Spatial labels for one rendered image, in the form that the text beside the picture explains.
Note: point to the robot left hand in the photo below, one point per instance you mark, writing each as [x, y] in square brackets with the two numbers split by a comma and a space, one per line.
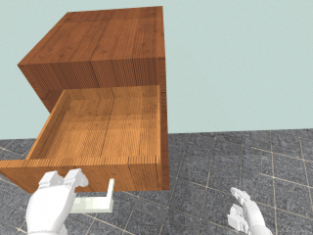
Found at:
[50, 205]

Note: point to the handle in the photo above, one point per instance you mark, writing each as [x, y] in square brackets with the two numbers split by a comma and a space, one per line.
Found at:
[94, 204]

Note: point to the robot right hand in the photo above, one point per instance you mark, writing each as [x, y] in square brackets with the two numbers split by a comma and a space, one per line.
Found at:
[241, 218]

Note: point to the cabinet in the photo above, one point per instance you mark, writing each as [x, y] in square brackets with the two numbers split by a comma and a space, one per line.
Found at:
[102, 49]

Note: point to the right robot forearm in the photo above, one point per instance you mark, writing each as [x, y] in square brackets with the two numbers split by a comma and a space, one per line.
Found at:
[258, 229]

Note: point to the drawer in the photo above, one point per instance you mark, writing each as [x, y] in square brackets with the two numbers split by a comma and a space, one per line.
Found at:
[108, 132]

